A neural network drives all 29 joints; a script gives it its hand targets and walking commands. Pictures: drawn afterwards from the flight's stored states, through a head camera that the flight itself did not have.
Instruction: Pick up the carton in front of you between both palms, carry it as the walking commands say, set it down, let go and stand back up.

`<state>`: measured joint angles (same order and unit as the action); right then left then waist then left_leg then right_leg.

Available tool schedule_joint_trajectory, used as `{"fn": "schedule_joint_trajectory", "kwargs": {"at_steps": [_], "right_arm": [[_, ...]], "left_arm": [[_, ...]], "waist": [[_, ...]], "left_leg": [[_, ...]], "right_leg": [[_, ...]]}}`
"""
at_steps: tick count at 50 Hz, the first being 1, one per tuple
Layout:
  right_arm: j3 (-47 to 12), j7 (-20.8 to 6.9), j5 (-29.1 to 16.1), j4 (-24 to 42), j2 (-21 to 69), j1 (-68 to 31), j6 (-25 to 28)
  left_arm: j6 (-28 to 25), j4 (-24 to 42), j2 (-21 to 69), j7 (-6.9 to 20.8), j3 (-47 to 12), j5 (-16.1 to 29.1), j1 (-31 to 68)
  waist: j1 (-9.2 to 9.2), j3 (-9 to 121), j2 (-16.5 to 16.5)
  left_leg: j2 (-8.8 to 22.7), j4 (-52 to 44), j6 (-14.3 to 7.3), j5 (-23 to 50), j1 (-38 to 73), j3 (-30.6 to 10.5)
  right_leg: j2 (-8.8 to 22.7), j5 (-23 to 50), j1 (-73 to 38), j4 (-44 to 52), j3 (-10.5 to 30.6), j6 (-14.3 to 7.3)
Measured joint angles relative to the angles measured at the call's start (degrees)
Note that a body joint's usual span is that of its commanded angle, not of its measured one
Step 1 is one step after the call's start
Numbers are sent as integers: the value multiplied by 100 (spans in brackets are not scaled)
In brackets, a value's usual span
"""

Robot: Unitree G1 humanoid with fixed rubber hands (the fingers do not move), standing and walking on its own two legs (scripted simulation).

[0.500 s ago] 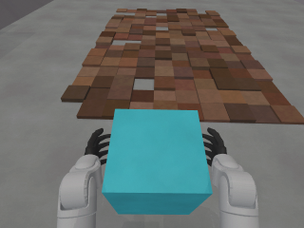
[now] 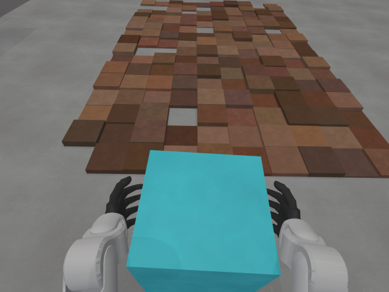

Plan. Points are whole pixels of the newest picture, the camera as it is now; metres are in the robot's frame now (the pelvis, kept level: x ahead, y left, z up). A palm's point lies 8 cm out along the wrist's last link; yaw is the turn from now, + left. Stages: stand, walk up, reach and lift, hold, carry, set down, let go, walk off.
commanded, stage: carry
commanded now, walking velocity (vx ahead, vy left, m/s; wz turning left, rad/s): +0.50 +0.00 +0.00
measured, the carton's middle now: (200, 229) +0.25 +0.00 +0.02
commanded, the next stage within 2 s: none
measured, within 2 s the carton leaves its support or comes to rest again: neither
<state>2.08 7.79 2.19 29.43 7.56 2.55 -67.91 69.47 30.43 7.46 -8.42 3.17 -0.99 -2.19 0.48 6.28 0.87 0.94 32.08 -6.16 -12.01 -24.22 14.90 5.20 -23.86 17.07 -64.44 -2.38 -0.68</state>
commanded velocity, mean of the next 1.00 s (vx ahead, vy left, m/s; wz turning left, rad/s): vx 0.50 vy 0.00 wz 0.00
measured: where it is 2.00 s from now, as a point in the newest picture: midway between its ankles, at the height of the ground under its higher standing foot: (187, 140)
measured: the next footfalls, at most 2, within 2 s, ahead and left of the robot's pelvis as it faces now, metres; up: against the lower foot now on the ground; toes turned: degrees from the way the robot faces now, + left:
right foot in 0.44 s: +0.47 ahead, -0.10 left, +0.00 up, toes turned -9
left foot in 0.96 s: +0.81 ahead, +0.10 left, +0.00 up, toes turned +12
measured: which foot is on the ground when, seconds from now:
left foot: down 0.00-0.46, up 0.48-0.94, down 0.96-1.00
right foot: up 0.00-0.42, down 0.44-0.94, up 0.96-1.00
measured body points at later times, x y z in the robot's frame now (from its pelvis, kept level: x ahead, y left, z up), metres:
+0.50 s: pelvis +0.33 -0.02 -0.01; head +0.33 -0.03 +0.44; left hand +0.56 +0.14 +0.08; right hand +0.59 -0.16 +0.07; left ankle +0.10 +0.06 -0.66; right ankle +0.43 -0.09 -0.72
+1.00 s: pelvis +0.66 +0.03 -0.02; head +0.68 +0.04 +0.43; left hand +1.00 +0.19 +0.08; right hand +1.00 -0.12 +0.09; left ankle +0.77 +0.10 -0.73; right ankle +0.45 -0.09 -0.67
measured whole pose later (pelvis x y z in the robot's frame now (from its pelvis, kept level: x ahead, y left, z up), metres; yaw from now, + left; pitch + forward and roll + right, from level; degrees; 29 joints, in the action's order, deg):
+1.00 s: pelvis +0.66 +0.03 -0.02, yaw +2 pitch +3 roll +0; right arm 10.9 9.7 1.0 6.4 5.9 -25.0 -60.8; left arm 61.7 8.2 3.8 -10.3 11.4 -0.9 23.6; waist 2.5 1.0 1.8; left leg 0.8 37.0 -6.1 -10.0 -31.1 11.6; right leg 3.0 -28.7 7.0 -51.9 -6.0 -0.8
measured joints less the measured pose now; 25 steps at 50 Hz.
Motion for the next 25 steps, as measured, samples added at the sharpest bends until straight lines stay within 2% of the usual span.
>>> {"fn": "schedule_joint_trajectory", "kwargs": {"at_steps": [3, 7, 13, 19, 21, 22, 23, 25], "right_arm": [[55, -2, 15, -21, 7, 62, -3], [89, -34, 8, -60, 4, 54, 84], [31, -61, -44, 81, -2, 11, 117], [-19, -61, -50, 366, -2, 13, 5], [-8, -59, -24, 443, -1, 15, -51], [26, -56, -11, 453, -5, 6, -74], [87, -54, -2, 400, -12, -30, -92], [176, -51, 23, 259, -16, -100, -123]], "left_arm": [[-44, -130, 3, 71, -81, -102, -13], [-200, -152, 14, 142, -163, -240, -94], [-216, 177, 24, 133, -173, -287, -203], [-56, 492, 21, 54, -143, -176, -180], [-20, 487, 14, 43, -145, -136, -128], [-27, 421, 13, 41, -163, -123, -87], [-57, 269, 7, 39, -185, -121, -10], [-76, -3, -5, 37, -190, -117, 128]], "waist": [[148, 6, -80], [226, 82, -142], [110, 144, -86], [-6, 79, -102], [-7, 20, -183], [-29, -12, -269], [-57, -56, -385], [-133, -169, -369]], "left_leg": [[-33, -654, 32, 63, 534, -44], [-42, -1389, 99, 64, 1221, -154], [-62, -1967, 265, -263, 2157, -300], [-29, -1989, 535, -1024, 3029, -396], [82, -1594, 647, -1456, 3206, -423], [213, -1058, 682, -1731, 3140, -410], [401, -140, 675, -1644, 2817, -469], [356, 2079, 641, -1444, 1783, -941]], "right_leg": [[34, 610, 920, -101, -112, -83], [98, 1245, 1614, 819, -286, 2], [115, 1965, 1987, 2261, -511, 107], [-101, 2192, 1701, 3277, -926, -107], [-272, 2101, 1336, 3605, -1137, -181], [-371, 2110, 1167, 3645, -1214, -330], [-417, 1928, 1157, 3388, -1291, -472], [-392, 1507, 1054, 3169, -1321, -579]]}}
